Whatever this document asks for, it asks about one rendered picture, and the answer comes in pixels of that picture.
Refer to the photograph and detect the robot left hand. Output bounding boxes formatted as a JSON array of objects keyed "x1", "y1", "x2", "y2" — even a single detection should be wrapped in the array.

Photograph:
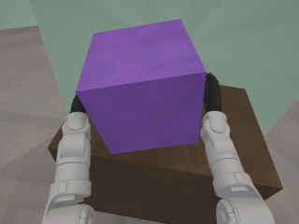
[{"x1": 70, "y1": 94, "x2": 87, "y2": 114}]

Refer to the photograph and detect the robot right forearm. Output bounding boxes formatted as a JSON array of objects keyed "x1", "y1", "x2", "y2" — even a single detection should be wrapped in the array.
[{"x1": 200, "y1": 111, "x2": 276, "y2": 224}]

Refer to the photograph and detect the robot right hand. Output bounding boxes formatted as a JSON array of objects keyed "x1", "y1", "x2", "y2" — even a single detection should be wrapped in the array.
[{"x1": 203, "y1": 73, "x2": 222, "y2": 113}]

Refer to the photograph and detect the right robot upper arm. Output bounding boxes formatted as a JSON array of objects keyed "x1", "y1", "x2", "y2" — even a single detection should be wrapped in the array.
[{"x1": 216, "y1": 197, "x2": 275, "y2": 224}]

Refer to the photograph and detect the carton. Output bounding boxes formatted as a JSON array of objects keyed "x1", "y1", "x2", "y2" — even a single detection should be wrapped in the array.
[{"x1": 76, "y1": 19, "x2": 206, "y2": 154}]

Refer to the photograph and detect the left robot upper arm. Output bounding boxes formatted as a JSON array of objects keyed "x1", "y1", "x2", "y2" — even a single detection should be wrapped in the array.
[{"x1": 42, "y1": 203, "x2": 96, "y2": 224}]

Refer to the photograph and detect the pedestal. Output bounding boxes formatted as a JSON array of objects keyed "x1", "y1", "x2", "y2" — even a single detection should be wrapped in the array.
[{"x1": 48, "y1": 85, "x2": 283, "y2": 224}]

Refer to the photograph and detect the robot left forearm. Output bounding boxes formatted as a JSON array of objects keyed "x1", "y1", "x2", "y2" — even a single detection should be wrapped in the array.
[{"x1": 41, "y1": 112, "x2": 92, "y2": 224}]

